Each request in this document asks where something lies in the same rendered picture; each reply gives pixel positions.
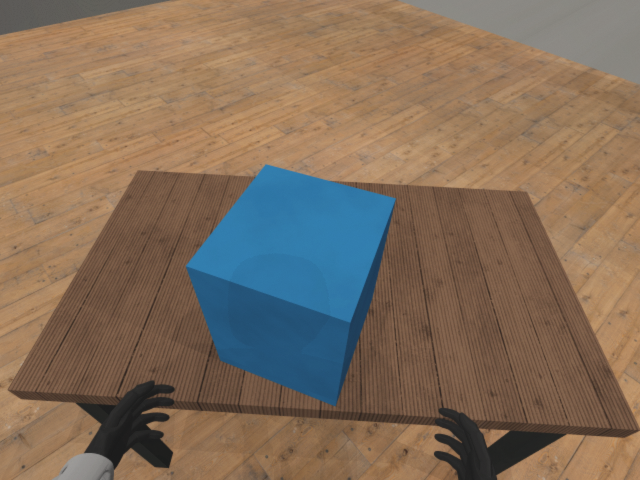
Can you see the table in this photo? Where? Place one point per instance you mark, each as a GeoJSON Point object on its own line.
{"type": "Point", "coordinates": [472, 311]}

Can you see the carton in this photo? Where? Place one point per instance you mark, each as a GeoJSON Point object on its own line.
{"type": "Point", "coordinates": [286, 279]}

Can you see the robot right hand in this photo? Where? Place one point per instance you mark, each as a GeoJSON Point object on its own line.
{"type": "Point", "coordinates": [476, 462]}

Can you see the left robot forearm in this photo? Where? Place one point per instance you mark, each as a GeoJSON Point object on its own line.
{"type": "Point", "coordinates": [87, 466]}

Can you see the robot left hand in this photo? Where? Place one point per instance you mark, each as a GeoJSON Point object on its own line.
{"type": "Point", "coordinates": [118, 434]}

